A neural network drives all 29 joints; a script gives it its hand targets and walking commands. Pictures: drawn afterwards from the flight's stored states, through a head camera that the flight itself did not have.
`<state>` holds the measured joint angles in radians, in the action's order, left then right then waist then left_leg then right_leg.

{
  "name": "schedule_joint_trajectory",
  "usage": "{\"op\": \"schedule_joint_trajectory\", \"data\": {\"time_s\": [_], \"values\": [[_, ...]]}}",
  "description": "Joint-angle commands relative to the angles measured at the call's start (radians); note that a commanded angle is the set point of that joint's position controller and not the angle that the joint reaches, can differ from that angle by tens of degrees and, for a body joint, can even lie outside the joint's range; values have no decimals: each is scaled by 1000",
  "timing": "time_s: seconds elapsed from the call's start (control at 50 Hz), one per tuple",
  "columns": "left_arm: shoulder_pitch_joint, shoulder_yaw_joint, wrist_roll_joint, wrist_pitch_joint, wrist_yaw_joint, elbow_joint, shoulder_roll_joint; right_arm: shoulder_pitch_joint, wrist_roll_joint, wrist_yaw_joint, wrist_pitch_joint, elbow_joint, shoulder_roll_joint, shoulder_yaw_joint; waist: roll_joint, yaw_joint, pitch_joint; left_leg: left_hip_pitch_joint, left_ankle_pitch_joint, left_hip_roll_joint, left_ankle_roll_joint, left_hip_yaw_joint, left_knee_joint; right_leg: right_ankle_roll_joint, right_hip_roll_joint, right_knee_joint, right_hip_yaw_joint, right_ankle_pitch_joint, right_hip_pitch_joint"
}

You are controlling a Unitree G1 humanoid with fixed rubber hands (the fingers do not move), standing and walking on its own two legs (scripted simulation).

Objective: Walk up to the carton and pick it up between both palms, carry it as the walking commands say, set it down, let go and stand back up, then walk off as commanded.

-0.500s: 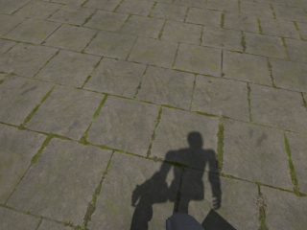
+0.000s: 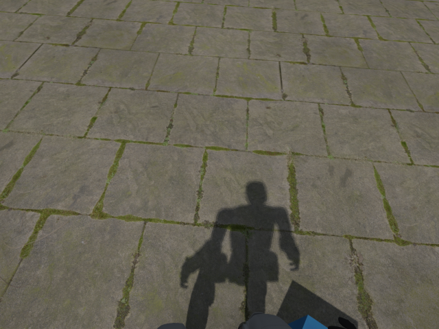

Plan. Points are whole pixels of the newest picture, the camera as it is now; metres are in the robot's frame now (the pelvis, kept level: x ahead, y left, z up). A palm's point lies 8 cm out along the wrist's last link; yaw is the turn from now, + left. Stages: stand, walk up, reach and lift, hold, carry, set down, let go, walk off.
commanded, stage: walk up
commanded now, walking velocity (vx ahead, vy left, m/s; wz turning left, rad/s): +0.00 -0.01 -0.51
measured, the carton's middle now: out of the picture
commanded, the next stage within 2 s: none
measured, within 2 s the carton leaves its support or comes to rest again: neither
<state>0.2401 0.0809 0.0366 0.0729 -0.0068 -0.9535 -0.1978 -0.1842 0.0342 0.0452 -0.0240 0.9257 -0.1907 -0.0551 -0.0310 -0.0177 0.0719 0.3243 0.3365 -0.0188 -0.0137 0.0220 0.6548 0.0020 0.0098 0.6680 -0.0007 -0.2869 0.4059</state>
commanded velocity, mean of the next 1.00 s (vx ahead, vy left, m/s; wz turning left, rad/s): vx -0.22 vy -0.13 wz -0.46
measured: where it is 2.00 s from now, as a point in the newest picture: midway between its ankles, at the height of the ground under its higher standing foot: outside the picture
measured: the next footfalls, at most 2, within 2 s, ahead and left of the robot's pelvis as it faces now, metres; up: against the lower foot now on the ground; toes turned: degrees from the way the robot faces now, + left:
right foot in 0.36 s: -0.06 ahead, -0.13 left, +0.00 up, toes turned -21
left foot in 0.68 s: -0.07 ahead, +0.09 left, +0.00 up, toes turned -19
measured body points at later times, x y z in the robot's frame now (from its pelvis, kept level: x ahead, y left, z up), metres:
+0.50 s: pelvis -0.08 -0.01 +0.00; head -0.04 -0.06 +0.44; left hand +0.12 +0.20 -0.11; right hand -0.12 -0.29 -0.16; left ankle -0.06 +0.13 -0.66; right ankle -0.10 -0.11 -0.72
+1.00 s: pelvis -0.20 -0.04 +0.00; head -0.15 -0.08 +0.44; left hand +0.04 +0.12 -0.14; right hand -0.34 -0.30 -0.14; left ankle -0.10 +0.10 -0.72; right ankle -0.29 -0.17 -0.72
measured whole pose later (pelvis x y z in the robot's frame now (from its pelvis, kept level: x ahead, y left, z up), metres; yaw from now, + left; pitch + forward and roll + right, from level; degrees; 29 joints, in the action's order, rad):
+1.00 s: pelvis -0.20 -0.04 +0.00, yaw -33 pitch -1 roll +0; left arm 0.07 0.07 0.01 0.11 0.07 -0.90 -0.26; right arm -0.24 0.01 0.04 -0.04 0.91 -0.28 -0.13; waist 0.01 0.04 0.17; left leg 0.30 0.31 -0.20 -0.09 0.17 0.66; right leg -0.09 -0.05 0.66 0.02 -0.42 0.30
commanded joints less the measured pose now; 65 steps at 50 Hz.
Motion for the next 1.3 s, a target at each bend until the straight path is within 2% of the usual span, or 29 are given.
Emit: {"op": "schedule_joint_trajectory", "data": {"time_s": [0.0, 0.02, 0.08, 0.28, 0.3, 0.32, 0.34, 0.36, 0.38, 0.4, 0.46, 0.54, 0.6, 0.62, 0.64, 0.66, 0.68, 0.72, 0.76, 0.9, 0.96, 0.98, 1.0, 1.02, 1.08, 1.16, 1.24, 1.26, 1.28], "values": [[-152, 40, -4, -16, 2, 177, -145, -182, -23, 21, 22, -65, -277, -65, 316, 121, -54, -68, -70, -495, 253, -448, -463, -55, -28, 508, 129, -343, 229], [-139, 41, 4, -18, 6, 163, -148, -146, -35, 21, 28, -92, -214, -55, 175, 65, -26, -75, -215, -456, 214, -337, -442, -68, -43, 557, 113, -260, 229], [-24, 56, -7, 0, 23, 94, -164, -43, -17, 17, 39, -149, -175, -54, 244, -7, -50, -35, -730, -354, 191, -112, -280, -100, -15, 635, 107, -196, 153], [-99, 12, -40, 23, 54, 97, -134, -170, -35, -5, 4, -138, -292, -121, 307, 44, -147, -189, -636, -405, 135, -63, -199, -94, -60, 72, -56, -275, -51], [-33, 11, -38, 10, 54, 85, -141, -131, -27, -18, 2, -137, -299, -127, 310, 5, -161, -161, -533, -368, 103, -31, -141, -83, -66, -64, -47, -190, -125], [-6, 13, -27, -1, 56, 67, -153, -150, -25, -15, -3, -135, -278, -124, 186, -11, -172, -128, -520, -363, 75, 6, -91, -72, -52, -198, -73, -22, -211], [-1, 26, -22, -14, 54, 63, -229, -176, -7, -21, -5, -133, -229, -115, -29, -15, -171, -18, -370, -264, 10, 74, 62, -36, -167, -301, 86, 239, -296], [-12, 52, -14, -13, 60, 95, -353, -163, 1, -9, -14, -177, -113, -85, -363, -28, -153, 255, 291, -83, -48, 99, 257, 137, -415, -304, 373, 737, -376], [-7, 75, -10, -17, 45, 91, -373, -19, 5, 6, -35, -209, -104, -57, -354, -87, -112, 189, 395, -43, -54, -7, 507, 256, -438, -342, 423, 848, -165], [-71, 65, -8, -3, 52, 106, -311, -53, 24, 14, -43, -168, -114, -52, -326, -60, -128, 156, 323, -46, -36, -19, 554, 267, -308, -352, 315, 533, -181], [-231, 45, -8, -5, 19, 180, -295, -142, 7, -2, -38, -96, -169, -78, -233, 38, -88, 189, 120, -57, -40, 4, 577, 192, -241, -336, 214, 415, -151], [-196, 56, 5, 8, 23, 201, -269, -160, 19, 28, -21, -68, -154, -75, -159, 28, -128, 98, 159, -30, -41, 42, 259, 185, -195, -195, 172, 881, -285], [-108, 54, -6, 7, 16, 173, -267, -139, 19, 25, -19, -83, -133, -61, -117, 14, -171, -21, 135, -14, -27, -17, 56, 148, -219, -225, 308, 761, -297], [-153, 48, -8, 20, 30, 192, -262, -235, 29, 44, -16, -51, -139, -65, -125, 68, -187, -144, 75, -45, -4, -17, -99, 130, -161, -163, 242, 653, -238], [-175, 34, -25, 19, 25, 213, -227, -251, 16, 24, -9, -63, -177, -71, 20, 101, -179, -233, -41, -106, 23, -106, -286, 59, -143, -117, 268, 439, -118], [-184, 29, -32, 30, 50, 261, -151, -369, -2, 48, 0, -48, -337, -105, 342, 137, -187, -455, -559, -528, 114, -465, -375, -28, 72, 188, 105, -150, 174], [-250, 31, -34, 37, 40, 291, -152, -332, -2, 38, -2, -43, -376, -111, 357, 168, -153, -327, -763, -629, 302, -479, -346, -65, 64, 513, 135, -354, 265], [-277, 51, -22, 42, 47, 258, -183, -203, -15, 43, 3, -74, -294, -89, 211, 76, -52, -110, -800, -510, 248, -285, -304, -80, 10, 748, 232, -260, 219], [-155, 65, -30, 34, 57, 196, -196, 19, -19, 33, 6, -158, -260, -86, 306, -6, -50, -77, -662, -360, 178, -122, -271, -103, -18, 696, 211, -177, 159], [-175, 20, -33, 23, 68, 157, -168, -104, -41, -1, 5, -74, -335, -134, 363, 75, -143, -258, -721, -361, 120, -60, -206, -107, -49, 50, -10, -242, -50], [-95, 10, -22, 6, 61, 91, -166, -127, -22, -11, -4, -41, -323, -129, 250, 50, -168, -188, -682, -326, 76, -8, -101, -67, -15, -254, -72, 32, -233], [-69, 25, -12, -4, 64, 85, -232, -167, -20, -7, -9, -33, -265, -120, 54, 35, -208, -79, -460, -231, 33, 57, 19, -31, -100, -308, 28, 318, -351], [-35, 47, -8, -8, 75, 96, -351, -137, -16, 4, -21, -63, -156, -99, -303, -8, -207, 184, 256, -46, -26, 129, 221, 137, -343, -341, 310, 744, -431], [-43, 58, -7, -15, 65, 93, -366, -46, -14, 20, -47, -75, -126, -70, -362, -68, -208, 114, 391, -23, -21, 36, 473, 265, -372, -387, 337, 698, -248], [-193, 25, -5, -13, 23, 100, -234, -119, -47, -15, -46, 10, -158, -75, -158, 46, -151, 144, 151, -51, 7, -13, 571, 162, -248, -418, 196, 175, -202], [-207, 29, 9, -3, 13, 81, -203, -155, -25, 11, -33, 36, -148, -70, -203, 42, -100, 62, 226, -34, 0, 28, 285, 181, -190, -310, 117, 560, -244], [-154, 23, -4, 19, 10, 66, -199, -264, -31, 32, -24, 70, -136, -53, -163, 81, -142, -138, 73, -60, 53, 22, -135, 132, -196, -268, 175, 264, -218], [-150, 20, -19, 25, 21, 66, -189, -324, -34, 26, -16, 92, -132, -53, 9, 111, -107, -243, -25, -155, 69, -81, -355, 69, -139, -178, 121, 109, -75], [-146, 23, -32, 26, 29, 100, -137, -357, -53, 30, -9, 77, -284, -89, 363, 123, -68, -358, -188, -506, 138, -473, -428, -7, 40, 123, 58, -200, 205]]}}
